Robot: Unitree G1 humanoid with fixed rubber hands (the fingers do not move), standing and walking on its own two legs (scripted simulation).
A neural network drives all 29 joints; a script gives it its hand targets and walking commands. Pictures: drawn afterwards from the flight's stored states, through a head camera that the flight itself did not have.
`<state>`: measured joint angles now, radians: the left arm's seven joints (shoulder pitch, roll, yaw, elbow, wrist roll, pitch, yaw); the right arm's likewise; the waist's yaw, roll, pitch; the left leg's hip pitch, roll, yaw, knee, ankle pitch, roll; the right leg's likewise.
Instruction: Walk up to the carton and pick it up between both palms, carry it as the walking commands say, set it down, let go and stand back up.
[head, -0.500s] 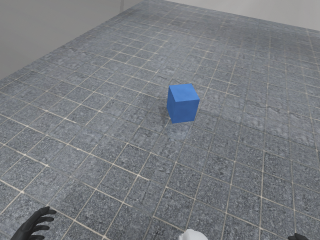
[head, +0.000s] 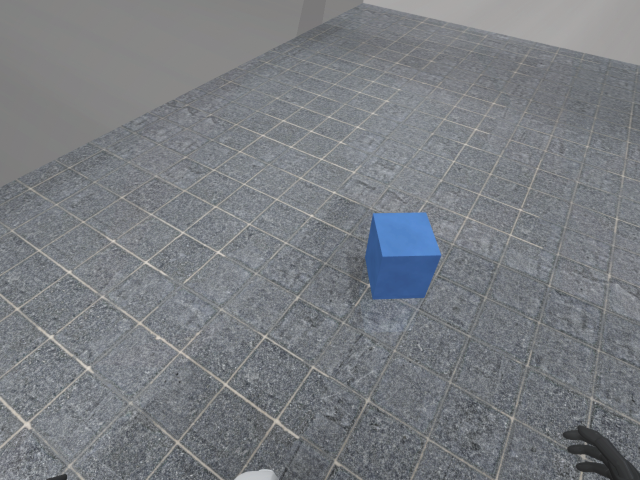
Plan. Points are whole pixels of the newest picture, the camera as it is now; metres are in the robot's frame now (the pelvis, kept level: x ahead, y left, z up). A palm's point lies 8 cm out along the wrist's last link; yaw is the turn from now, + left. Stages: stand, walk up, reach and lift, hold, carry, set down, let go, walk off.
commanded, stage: walk up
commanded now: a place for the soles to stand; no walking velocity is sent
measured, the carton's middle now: (399, 256) +1.01 -0.22 -0.62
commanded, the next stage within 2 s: none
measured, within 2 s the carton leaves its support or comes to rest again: neither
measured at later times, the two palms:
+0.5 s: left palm (190, 342) +0.30 +0.22 -0.03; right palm out of the picture +0.34 -0.44 -0.04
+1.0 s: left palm (297, 223) +0.56 +0.10 -0.04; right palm out of the picture +0.50 -0.57 -0.05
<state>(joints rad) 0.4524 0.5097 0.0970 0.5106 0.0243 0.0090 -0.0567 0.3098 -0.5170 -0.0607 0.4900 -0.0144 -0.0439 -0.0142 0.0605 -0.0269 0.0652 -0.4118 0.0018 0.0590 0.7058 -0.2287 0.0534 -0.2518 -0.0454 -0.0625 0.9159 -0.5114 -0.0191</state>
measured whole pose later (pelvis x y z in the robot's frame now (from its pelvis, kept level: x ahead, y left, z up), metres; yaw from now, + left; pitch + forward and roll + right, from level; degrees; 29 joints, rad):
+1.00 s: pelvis +0.41 -0.23 +0.00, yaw +2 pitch -5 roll +0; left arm 0.29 0.50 0.08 0.46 0.02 0.01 -0.04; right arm 0.42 -0.53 -0.08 0.51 0.01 -0.01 -0.03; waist -0.03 0.00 0.10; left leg -0.39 0.05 -0.09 1.19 -0.54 0.03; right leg -0.39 -0.04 -0.06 0.81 -0.34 -0.03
